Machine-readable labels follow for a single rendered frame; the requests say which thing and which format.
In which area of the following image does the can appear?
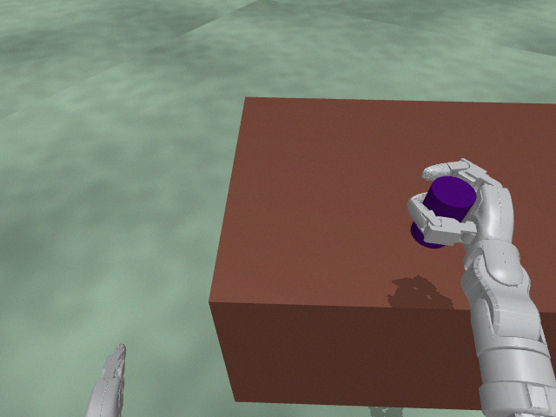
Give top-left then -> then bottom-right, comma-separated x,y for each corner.
411,176 -> 477,248

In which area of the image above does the left robot hand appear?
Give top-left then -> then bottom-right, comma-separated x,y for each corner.
84,344 -> 126,417

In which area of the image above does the right robot hand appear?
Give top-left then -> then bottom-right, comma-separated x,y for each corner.
407,158 -> 514,252

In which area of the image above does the right robot arm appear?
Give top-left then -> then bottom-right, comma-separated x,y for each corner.
460,239 -> 556,417

